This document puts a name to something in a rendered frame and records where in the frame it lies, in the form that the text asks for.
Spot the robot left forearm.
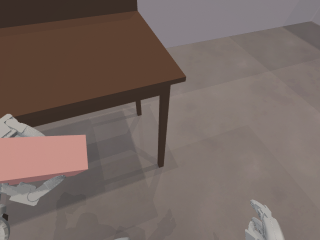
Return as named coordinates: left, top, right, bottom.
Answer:
left=0, top=204, right=10, bottom=240

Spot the table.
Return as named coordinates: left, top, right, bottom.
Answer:
left=0, top=0, right=186, bottom=221

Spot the sponge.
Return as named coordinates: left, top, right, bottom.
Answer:
left=0, top=135, right=88, bottom=185

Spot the robot left hand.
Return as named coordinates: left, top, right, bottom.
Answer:
left=0, top=114, right=66, bottom=206

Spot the robot right hand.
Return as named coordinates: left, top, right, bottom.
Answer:
left=245, top=199, right=285, bottom=240

